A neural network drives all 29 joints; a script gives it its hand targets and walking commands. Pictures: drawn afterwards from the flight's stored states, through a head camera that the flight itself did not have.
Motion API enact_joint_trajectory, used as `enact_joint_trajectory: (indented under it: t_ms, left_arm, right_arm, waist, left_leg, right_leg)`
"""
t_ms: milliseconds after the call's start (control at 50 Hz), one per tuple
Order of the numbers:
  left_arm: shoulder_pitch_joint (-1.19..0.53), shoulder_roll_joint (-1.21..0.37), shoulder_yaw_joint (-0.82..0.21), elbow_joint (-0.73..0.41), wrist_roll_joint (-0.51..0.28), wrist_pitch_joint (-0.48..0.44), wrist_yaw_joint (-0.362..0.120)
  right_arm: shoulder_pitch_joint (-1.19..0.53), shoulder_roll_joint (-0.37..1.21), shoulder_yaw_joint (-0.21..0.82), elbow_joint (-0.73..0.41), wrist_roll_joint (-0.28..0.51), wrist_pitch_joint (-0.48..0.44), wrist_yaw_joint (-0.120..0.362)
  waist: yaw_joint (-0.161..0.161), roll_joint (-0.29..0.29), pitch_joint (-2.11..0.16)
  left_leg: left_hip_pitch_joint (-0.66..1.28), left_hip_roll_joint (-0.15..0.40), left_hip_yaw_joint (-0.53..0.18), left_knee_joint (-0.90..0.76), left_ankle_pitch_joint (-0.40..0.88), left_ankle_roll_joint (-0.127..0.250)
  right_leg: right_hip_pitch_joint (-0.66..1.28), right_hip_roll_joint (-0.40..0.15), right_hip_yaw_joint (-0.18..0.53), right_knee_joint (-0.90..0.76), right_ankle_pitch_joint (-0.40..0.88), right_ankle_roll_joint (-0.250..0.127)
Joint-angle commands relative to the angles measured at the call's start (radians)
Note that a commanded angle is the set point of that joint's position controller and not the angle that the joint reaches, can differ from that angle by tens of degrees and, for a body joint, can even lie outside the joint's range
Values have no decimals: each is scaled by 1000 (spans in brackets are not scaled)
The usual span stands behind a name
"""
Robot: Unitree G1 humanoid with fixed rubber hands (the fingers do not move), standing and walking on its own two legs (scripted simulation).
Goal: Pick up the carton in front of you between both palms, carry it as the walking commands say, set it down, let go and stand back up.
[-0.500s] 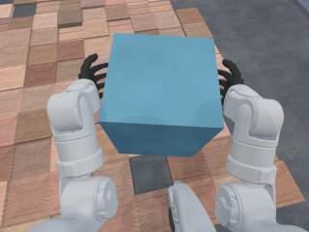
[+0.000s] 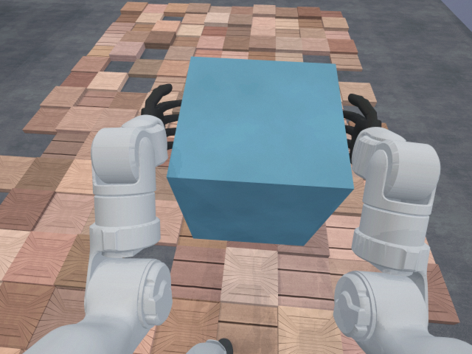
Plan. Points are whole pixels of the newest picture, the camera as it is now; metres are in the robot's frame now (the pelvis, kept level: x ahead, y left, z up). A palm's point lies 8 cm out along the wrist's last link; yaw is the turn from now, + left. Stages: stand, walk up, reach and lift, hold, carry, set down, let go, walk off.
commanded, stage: carry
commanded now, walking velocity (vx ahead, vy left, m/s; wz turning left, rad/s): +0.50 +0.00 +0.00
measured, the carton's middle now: (254, 163) +0.40 +0.04 +0.12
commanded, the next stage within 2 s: none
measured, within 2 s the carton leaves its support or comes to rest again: neither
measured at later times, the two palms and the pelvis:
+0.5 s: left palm (224, 90) +0.70 +0.15 +0.05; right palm (344, 104) +0.68 -0.15 +0.05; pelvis +0.36 +0.02 -0.03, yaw -1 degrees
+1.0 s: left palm out of the picture +1.03 +0.21 +0.16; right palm (324, 3) +1.00 -0.09 +0.15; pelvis +0.68 +0.07 +0.00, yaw +0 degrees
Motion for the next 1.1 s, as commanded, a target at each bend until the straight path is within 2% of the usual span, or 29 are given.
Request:
enact_joint_trajectory:
  t_ms: [0,20,40,60,80,100,120,140,220,300,360,400,440,460,480,500,540,560,640,700,760,800,820,840,860,900,920,1000,1080]
  left_arm:
    - [-686,-1005,-622,42,-455,56,-277]
    - [-691,-1005,-601,70,-445,62,-275]
    - [-694,-997,-571,100,-433,68,-274]
    - [-728,-1006,-549,129,-427,86,-270]
    - [-738,-1007,-507,149,-419,102,-262]
    - [-762,-1014,-497,131,-416,109,-254]
    - [-791,-1037,-491,107,-415,110,-245]
    - [-806,-1049,-471,95,-404,110,-237]
    - [-663,-1081,-419,123,-312,96,-206]
    - [-471,-1145,-440,138,-230,49,-207]
    - [-335,-1198,-509,66,-205,2,-215]
    - [-263,-1221,-589,-28,-211,-27,-217]
    - [-207,-1227,-681,-152,-222,-59,-220]
    - [-150,-1212,-710,-197,-226,-77,-222]
    - [-107,-1191,-735,-238,-218,-102,-219]
    - [-30,-1187,-770,-271,-232,-110,-218]
    - [19,-1188,-845,-410,-274,-124,-228]
    - [5,-1189,-890,-463,-302,-131,-239]
    - [97,-1148,-958,-476,-380,-136,-290]
    - [135,-1057,-945,-449,-385,-122,-314]
    - [74,-941,-913,-397,-363,-103,-311]
    - [-15,-869,-872,-341,-342,-82,-296]
    - [-69,-836,-842,-307,-330,-66,-286]
    - [-141,-828,-824,-275,-337,-41,-278]
    - [-195,-801,-791,-225,-348,-26,-268]
    - [-287,-831,-739,-172,-366,-6,-247]
    - [-318,-845,-713,-147,-371,2,-238]
    - [-441,-909,-631,-84,-373,38,-210]
    - [-466,-946,-553,-32,-339,72,-196]
  right_arm:
    - [-637,770,572,150,321,11,160]
    - [-645,776,556,173,334,22,167]
    - [-655,779,537,201,348,30,174]
    - [-695,779,514,251,353,36,176]
    - [-717,783,501,275,363,38,175]
    - [-736,849,513,260,400,40,180]
    - [-800,912,526,215,442,37,186]
    - [-872,970,543,172,483,37,190]
    - [-885,1108,565,141,544,24,204]
    - [-748,1204,600,126,527,-20,239]
    - [-603,1243,652,60,500,-62,256]
    - [-486,1234,701,-18,479,-91,257]
    - [-365,1199,756,-105,454,-118,253]
    - [-344,1183,789,-154,455,-128,255]
    - [-319,1178,818,-219,464,-132,263]
    - [-240,1150,833,-237,453,-137,268]
    - [-123,1127,853,-273,441,-168,265]
    - [-69,1110,866,-290,422,-184,260]
    - [96,1059,913,-308,368,-208,239]
    - [127,1003,920,-296,350,-206,227]
    - [41,904,917,-280,367,-180,222]
    - [-51,815,889,-235,385,-152,218]
    - [-100,772,863,-196,396,-134,215]
    - [-155,721,829,-140,390,-124,207]
    - [-208,712,812,-110,409,-111,200]
    - [-341,759,790,-91,459,-90,191]
    - [-407,792,786,-86,491,-82,189]
    - [-603,892,741,-53,565,-51,192]
    - [-660,955,676,-1,572,-10,199]
  waist:
    - [-59,-66,-338]
    - [-118,-38,-367]
    - [-161,29,-397]
    - [-160,244,-461]
    - [-205,289,-528]
    - [-201,175,-495]
    - [-194,79,-458]
    - [-185,48,-426]
    - [-183,69,-433]
    - [-197,66,-394]
    - [-178,81,-343]
    - [-168,142,-384]
    - [-135,174,-508]
    - [-99,130,-590]
    - [-47,-155,-698]
    - [-55,-256,-744]
    - [-72,-34,-639]
    - [-84,4,-589]
    - [-104,-75,-491]
    - [-97,-159,-401]
    - [-109,-150,-349]
    - [-145,-87,-349]
    - [-161,-22,-369]
    - [-182,235,-384]
    - [-195,279,-369]
    - [-200,115,-328]
    - [-187,40,-316]
    - [-188,89,-367]
    - [-207,86,-332]
  left_leg:
    - [231,-11,70,-156,146,24]
    - [419,-2,91,-154,129,14]
    - [608,73,39,-87,192,-2]
    - [868,302,-258,66,571,117]
    - [946,396,-485,-10,269,251]
    - [841,338,-481,-64,-15,246]
    - [732,297,-458,-107,-143,215]
    - [680,289,-432,-107,-41,200]
    - [647,258,-363,-146,-122,181]
    - [719,226,-243,-153,190,142]
    - [699,165,-104,-174,441,63]
    - [705,140,-14,-104,718,16]
    - [601,116,84,155,762,-30]
    - [358,93,62,336,552,-66]
    - [-34,-21,27,756,18,-158]
    - [-155,-59,-57,964,-529,-131]
    - [-246,31,-117,871,-504,-77]
    - [-236,59,-111,747,-487,-62]
    - [-47,50,-7,319,-507,-74]
    - [133,4,93,37,-225,-79]
    - [264,0,131,-81,-2,-67]
    - [426,-14,176,-64,-92,-59]
    - [554,32,98,-48,-198,-55]
    - [694,256,-345,-141,-353,77]
    - [715,364,-527,-208,-466,173]
    - [627,340,-447,-188,-400,196]
    - [569,316,-384,-200,-356,158]
    - [569,292,-265,-205,-302,146]
    - [616,245,-119,-130,99,134]
  right_leg:
    - [141,-183,115,100,581,-47]
    - [35,-146,62,246,534,-23]
    - [-136,-108,7,419,298,3]
    - [-424,-24,6,650,-184,50]
    - [-613,-5,63,867,-221,75]
    - [-662,-60,100,882,-130,47]
    - [-653,-79,91,833,-63,42]
    - [-652,-91,79,800,-34,44]
    - [-690,-119,47,707,-48,57]
    - [-712,-122,-12,451,69,71]
    - [-535,-61,-117,127,253,69]
    - [-327,7,-195,-3,394,48]
    - [53,28,-238,-138,505,21]
    - [363,-79,-78,-104,521,-50]
    - [690,-381,386,-91,693,-274]
    - [707,-446,518,-120,799,-310]
    - [608,-407,384,-120,676,-196]
    - [542,-395,333,-144,611,-151]
    - [272,-359,180,-232,428,-121]
    - [116,-279,24,-239,385,-56]
    - [45,-242,-43,-159,346,-22]
    - [-56,-192,-108,28,288,12]
    - [-172,-152,-132,172,163,37]
    - [-427,-45,-131,439,-50,79]
    - [-590,-54,-36,631,-197,61]
    - [-668,-125,44,740,-101,28]
    - [-638,-146,55,702,-41,22]
    - [-645,-145,26,607,39,28]
    - [-668,-120,-26,398,132,38]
